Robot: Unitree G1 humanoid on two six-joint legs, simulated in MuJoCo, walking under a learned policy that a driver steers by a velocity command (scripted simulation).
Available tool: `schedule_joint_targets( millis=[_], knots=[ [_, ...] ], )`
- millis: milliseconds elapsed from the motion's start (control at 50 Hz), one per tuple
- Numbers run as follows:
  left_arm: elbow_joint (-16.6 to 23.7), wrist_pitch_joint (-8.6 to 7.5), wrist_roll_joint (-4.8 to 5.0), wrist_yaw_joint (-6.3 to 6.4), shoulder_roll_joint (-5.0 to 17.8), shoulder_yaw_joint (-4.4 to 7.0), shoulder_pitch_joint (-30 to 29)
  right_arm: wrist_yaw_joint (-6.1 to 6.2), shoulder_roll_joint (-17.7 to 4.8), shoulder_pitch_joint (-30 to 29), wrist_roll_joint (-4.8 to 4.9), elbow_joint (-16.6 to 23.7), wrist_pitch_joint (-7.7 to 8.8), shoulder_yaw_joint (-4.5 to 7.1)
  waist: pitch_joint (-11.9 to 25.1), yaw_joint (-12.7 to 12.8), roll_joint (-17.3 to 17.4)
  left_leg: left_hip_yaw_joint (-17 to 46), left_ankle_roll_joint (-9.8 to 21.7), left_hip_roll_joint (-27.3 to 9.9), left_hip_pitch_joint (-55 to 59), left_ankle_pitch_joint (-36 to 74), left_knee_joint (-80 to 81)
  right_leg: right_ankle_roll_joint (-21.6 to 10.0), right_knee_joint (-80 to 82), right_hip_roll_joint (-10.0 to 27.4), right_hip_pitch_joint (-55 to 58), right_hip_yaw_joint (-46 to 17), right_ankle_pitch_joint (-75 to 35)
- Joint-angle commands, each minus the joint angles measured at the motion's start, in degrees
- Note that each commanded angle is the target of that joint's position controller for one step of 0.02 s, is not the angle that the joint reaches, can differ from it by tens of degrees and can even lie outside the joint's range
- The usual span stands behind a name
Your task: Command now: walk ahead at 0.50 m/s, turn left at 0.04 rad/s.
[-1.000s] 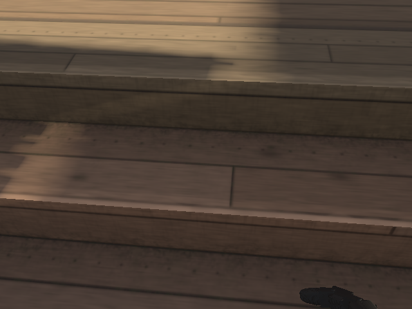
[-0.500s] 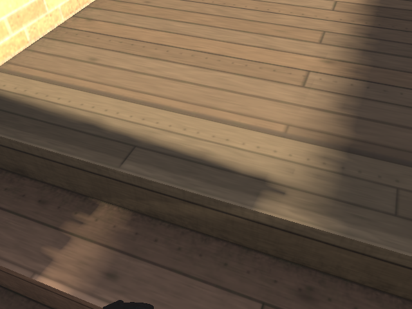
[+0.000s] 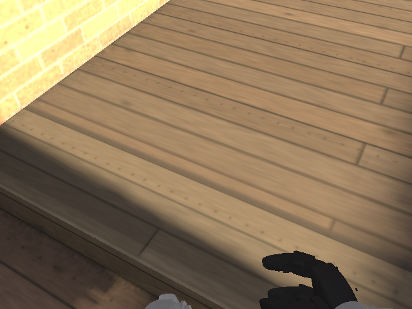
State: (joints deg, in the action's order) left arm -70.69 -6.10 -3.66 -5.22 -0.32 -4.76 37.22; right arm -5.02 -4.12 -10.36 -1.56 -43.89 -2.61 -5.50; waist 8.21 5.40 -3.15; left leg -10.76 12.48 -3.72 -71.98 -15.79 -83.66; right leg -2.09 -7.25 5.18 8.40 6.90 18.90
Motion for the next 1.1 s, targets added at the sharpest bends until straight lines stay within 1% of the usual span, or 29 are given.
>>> schedule_joint_targets(
  millis=[20, 40, 60, 80, 100, 120, 180, 240, 260, 280, 360, 440, 480, 520, 560, 580, 600, 620, 640, 680, 740, 800, 840, 920, 980, 1040, 1060, 1080, 1100],
  knots=[
    [3.22, -1.82, 7.24, 7.1, 20.86, 5.27, 1.66, 3.95, -4.05, 21.01, 4.12, -2.93, 4.83, 3.38, -3.02, -13.88, -2.46, -3.86, -1.12, 8.94, 44.62, -14.51, 20.58, -6.31, -21.68, 11.5, -11.11, -2.51, -97.62],
    [5.37, -2.38, 6.67, 7.61, 20.66, 6.05, 1.23, 5.15, -7.16, 27.66, 3.34, -4.47, 5.02, 5.72, 3.38, -17.09, -7.93, 9.66, 0.94, 4.51, 59.17, -10.66, 20.56, -4.67, -36.21, 9.05, -20.87, -3.47, -91.55],
    [8.84, -3.02, 7.54, 6.71, 15.5, 5.99, 2.14, 6.01, -13.98, 31.58, 1.7, -5.52, 4.69, 8.32, 8.82, -16.78, 3.23, 35.73, 6.69, -7.65, 71.65, -9.17, 32.91, -1.95, -55.77, 0.41, -39.11, -3.68, -68.84],
    [11.13, -3.19, 6.11, 5.53, 14.83, 7.87, -6.68, 5.84, -18.0, 32.29, 1.36, -5.57, 4.15, 10.28, 12.37, -17.8, 8.64, 59.59, 10.46, -14.32, 66.12, -6.85, 57.62, -0.39, -85.2, -9.85, -40.0, -5.68, -11.77],
    [16.53, -2.78, 5.05, 4.59, 11.58, 8.34, -10.39, 5.35, -19.36, 24.06, 1.39, -5.85, 4.79, 10.93, 10.57, -11.93, 6.97, 56.35, 9.42, -14.32, 62.67, -5.11, 59.48, -0.81, -99.94, -7.28, -46.22, -12.17, -10.56],
    [20.68, -1.86, 3.98, 4.75, 9.61, 8.18, -15.62, 5.44, -15.72, 21.32, 1.05, -7.33, 5.28, 10.66, 7.03, -9.79, 1.97, 51.15, 7.01, -13.42, 57.74, -17.09, 58.09, -2.33, -102.4, -4.97, -50.66, -12.86, -13.11],
    [30.12, 0.11, 2.27, 6.49, 1.89, 5.37, -21.6, 5.86, -1.74, 21.94, -1.32, -15.03, 7.59, 7.4, -6.69, -1.74, 4.74, 37.4, 0.94, -10.97, 40.73, -20.29, 59.61, -6.0, -111.33, -3.91, -61.37, -15.69, -8.61],
    [31.86, 2.24, 2.22, 7.0, 2.22, 4.45, -21.13, 5.11, -2.85, 23.24, -1.28, -15.9, 8.72, 6.94, -10.63, 1.35, 2.63, 25.62, -0.65, -10.36, 38.71, -9.89, 65.14, -4.39, -106.73, -2.92, -67.87, -14.87, -4.32],
    [27.76, 2.8, 3.53, 1.82, 9.44, 4.65, -25.18, 1.92, -4.46, 19.29, -5.52, -13.37, 8.07, 6.71, -8.21, -2.06, -2.6, 27.36, 2.5, -8.76, 36.43, -6.42, 66.79, -10.99, -114.83, -5.35, -69.57, -17.21, -11.58],
    [27.54, 2.82, 2.39, -0.24, 8.85, 4.34, -24.32, 1.02, -7.33, 23.65, -5.6, -14.57, 7.74, 7.29, -10.2, -1.71, 4.84, 26.51, 4.24, -8.86, 42.45, -7.01, 67.21, -13.49, -126.49, -7.11, -80.98, -18.01, -10.16],
    [31.13, 2.74, 1.53, -0.57, 10.17, 3.1, -35.09, 0.29, -6.6, 32.96, -7.73, -20.03, 7.4, 4.9, -6.44, -1.42, -2.0, 12.99, -1.91, -6.28, 53.93, -6.65, 67.09, -18.03, -117.39, -5.66, -94.15, -14.85, -20.41],
    [35.53, 5.96, 2.69, 0.19, 12.25, 2.52, -50.24, 0.03, -5.7, 37.53, -6.39, -17.73, 8.0, 2.85, -5.86, -6.16, 7.98, 5.28, -1.11, -7.7, 48.1, 8.25, 79.92, -11.67, -97.77, 0.94, -76.96, -3.72, -13.16],
    [34.7, 6.75, 1.36, -0.78, 10.59, 2.12, -49.5, -0.68, -10.76, 37.06, -3.34, -16.05, 9.29, 3.04, -3.32, -4.48, 9.53, 1.99, 1.95, -9.63, 44.74, 39.16, 79.09, -8.21, -84.82, -3.62, -57.66, 2.87, -3.6],
    [34.55, 6.78, 1.5, -1.24, 11.48, 2.51, -44.94, -0.4, -19.89, 39.43, -1.4, -16.2, 10.77, 5.64, -1.51, -2.99, 13.31, 1.49, 2.15, -14.0, 68.77, 72.79, 71.22, -6.0, -71.14, -7.8, -62.0, 4.75, 8.76],
    [31.98, 5.07, 2.4, -0.19, 14.14, 3.73, -35.49, -0.59, -22.62, 38.35, -2.44, -15.2, 10.07, 7.59, 2.77, -1.33, 15.61, 0.45, 2.09, -15.14, 80.4, 94.29, 59.37, -7.31, -59.72, -12.26, -53.99, 2.99, 6.72],
    [28.09, 3.88, 3.04, 0.59, 17.91, 4.72, -25.5, 0.06, -17.1, 42.15, -5.31, -13.8, 10.16, 7.02, 13.34, -2.19, 7.67, 1.85, -2.89, -11.53, 63.7, 88.14, 46.88, -13.14, -61.68, -9.89, -28.13, -9.8, -17.57],
    [24.53, 3.91, 2.44, 1.44, 20.65, 5.12, -13.58, -0.97, -15.69, 40.72, -5.39, -11.84, 9.54, 6.48, 19.21, 1.91, -0.77, 5.94, -4.77, -4.95, 46.36, 59.75, 32.04, -17.7, -43.15, -5.22, -11.46, -31.0, -4.64],
    [19.78, 3.99, -0.01, 1.84, 24.76, 6.73, -0.95, -1.76, -13.99, 28.53, -3.82, -9.09, 8.37, 7.39, 12.39, 7.3, -9.6, 13.16, -8.07, 7.25, 25.05, 9.58, 8.92, -19.14, -24.01, -0.26, -6.34, -52.27, 5.93],
    [18.22, 2.1, -0.42, 2.76, 25.51, 7.86, -0.79, -1.4, -9.82, 28.45, -2.39, -8.23, 8.23, 6.47, 6.71, 6.07, -8.96, 25.33, -6.81, 8.68, 15.74, 13.64, -10.84, -15.44, -21.22, 1.77, -11.0, -57.85, 16.52],
    [16.19, 0.59, 0.9, 2.83, 18.64, 6.98, -12.95, 1.09, -8.68, 24.51, -2.91, -6.69, 9.2, 5.57, -1.22, -1.18, 0.63, 26.01, -6.15, 7.88, 10.72, 14.63, -22.67, -15.24, -25.32, 0.73, -24.39, -48.72, 6.45],
    [13.97, 0.85, 1.68, 2.57, 9.92, 4.31, -24.46, 2.77, -7.71, 19.99, -3.5, -2.96, 7.9, 4.19, -0.86, -9.72, 5.76, 23.36, -3.85, 4.98, 7.38, 6.94, -26.01, -12.98, -25.43, -1.31, -33.36, -36.73, -5.41],
    [16.39, -0.82, -0.02, 2.16, 13.33, 5.45, -28.83, 3.36, -12.34, 14.6, -1.81, -0.17, 7.95, 5.74, -1.01, -9.83, 6.53, 14.02, -7.86, 1.59, 19.7, 3.46, -6.88, -12.0, -18.59, -6.11, -43.45, -23.11, -8.99],
    [16.55, -2.86, -0.45, 3.04, 14.28, 5.15, -24.4, 3.67, -11.7, 12.18, -2.92, 0.67, 8.88, 5.86, -3.33, -7.82, 2.55, 13.18, -11.11, -1.04, 22.56, 8.79, -0.39, -11.34, -15.49, -5.61, -42.28, -23.4, -15.36],
    [16.33, -3.44, 2.4, 2.24, 15.8, 6.68, -14.08, 2.41, -7.7, 1.48, -2.26, 4.22, 7.3, 4.55, -5.34, -2.16, 1.33, 8.9, -15.54, -0.88, 36.91, 12.49, 35.0, -11.56, -14.37, -3.91, -37.42, -22.94, -19.0],
    [16.16, -2.38, 2.72, 1.11, 18.94, 8.48, -10.89, 2.58, -10.49, -2.61, -1.46, 5.44, 6.99, 5.64, -7.3, -1.59, -1.51, 7.7, -15.52, 2.52, 38.33, 13.58, 45.8, -12.86, -16.09, 0.95, -25.19, -29.2, -25.07],
    [17.43, -2.07, 1.18, 0.84, 20.17, 9.73, -14.39, 5.06, -15.86, 6.76, 1.43, 3.58, 9.12, 8.46, -1.33, -6.86, -1.65, 7.29, -9.39, 2.63, 56.35, 17.41, 51.67, -7.24, -26.53, -0.52, -19.12, -28.18, -46.37],
    [18.76, -2.52, 0.62, 0.77, 14.13, 8.16, -13.55, 5.96, -17.46, 19.45, 1.07, 0.49, 10.21, 8.87, 11.24, -9.69, 5.49, 13.69, -1.39, -5.0, 77.84, 29.99, 46.37, -3.45, -41.89, -6.41, -25.37, -24.45, -40.62],
    [19.78, -3.21, -0.18, 1.1, 6.13, 5.83, -3.97, 5.35, -18.16, 30.61, 0.42, -1.41, 10.72, 8.43, 27.05, -8.68, 25.38, 41.21, 16.07, -21.39, 107.78, 31.74, 53.72, 2.01, -61.11, -16.5, -48.77, -18.87, 5.44],
    [19.8, -2.21, 1.45, 0.72, 14.49, 8.27, -15.04, 6.0, -16.65, 35.62, -1.63, -5.13, 10.1, 9.24, 12.61, -14.71, 16.01, 49.87, 10.08, -21.63, 98.93, 10.65, 64.29, 0.67, -74.89, -13.06, -62.72, -16.81, 11.71]
  ],
)
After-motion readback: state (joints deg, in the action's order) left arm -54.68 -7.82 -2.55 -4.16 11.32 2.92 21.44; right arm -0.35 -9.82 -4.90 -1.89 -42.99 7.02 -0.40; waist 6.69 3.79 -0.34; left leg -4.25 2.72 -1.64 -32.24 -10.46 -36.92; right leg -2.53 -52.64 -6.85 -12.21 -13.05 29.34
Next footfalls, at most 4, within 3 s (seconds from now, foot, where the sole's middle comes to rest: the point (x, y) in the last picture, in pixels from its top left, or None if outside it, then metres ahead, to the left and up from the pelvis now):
0.02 left None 0.24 0.10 -0.60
0.54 right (296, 282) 0.49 -0.13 -0.42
1.04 left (247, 168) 0.85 -0.01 -0.42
1.60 right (365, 152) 0.94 -0.38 -0.42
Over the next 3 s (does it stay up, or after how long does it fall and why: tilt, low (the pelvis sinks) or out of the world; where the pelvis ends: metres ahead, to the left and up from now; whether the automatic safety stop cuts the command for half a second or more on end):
stays up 1.42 -0.67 0.35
